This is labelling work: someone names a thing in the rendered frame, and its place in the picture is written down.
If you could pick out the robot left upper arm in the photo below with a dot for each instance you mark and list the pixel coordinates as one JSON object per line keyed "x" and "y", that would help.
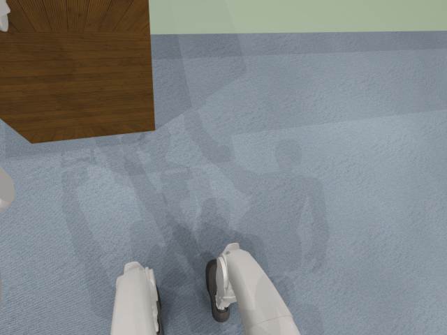
{"x": 7, "y": 195}

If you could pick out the robot right thigh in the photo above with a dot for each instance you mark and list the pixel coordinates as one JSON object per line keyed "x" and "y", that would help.
{"x": 262, "y": 310}

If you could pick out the cabinet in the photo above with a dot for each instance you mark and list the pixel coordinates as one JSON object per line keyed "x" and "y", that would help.
{"x": 72, "y": 69}

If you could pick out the right robot foot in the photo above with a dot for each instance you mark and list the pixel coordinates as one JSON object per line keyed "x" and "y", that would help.
{"x": 222, "y": 314}

